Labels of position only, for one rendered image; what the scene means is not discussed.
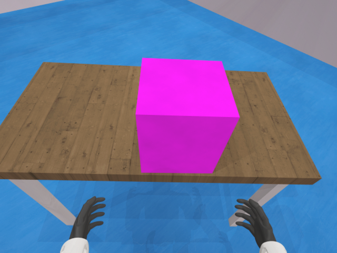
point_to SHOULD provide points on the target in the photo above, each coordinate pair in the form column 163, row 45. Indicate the carton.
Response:
column 185, row 115

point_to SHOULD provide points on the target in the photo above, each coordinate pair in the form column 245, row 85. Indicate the left robot hand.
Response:
column 82, row 224

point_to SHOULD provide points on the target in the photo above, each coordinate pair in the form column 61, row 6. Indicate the right robot forearm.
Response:
column 272, row 247

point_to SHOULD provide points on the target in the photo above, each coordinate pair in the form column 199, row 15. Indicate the right robot hand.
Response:
column 259, row 225

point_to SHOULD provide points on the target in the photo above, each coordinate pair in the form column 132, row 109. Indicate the table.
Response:
column 77, row 122

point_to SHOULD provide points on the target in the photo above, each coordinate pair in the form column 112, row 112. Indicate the left robot forearm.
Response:
column 75, row 245

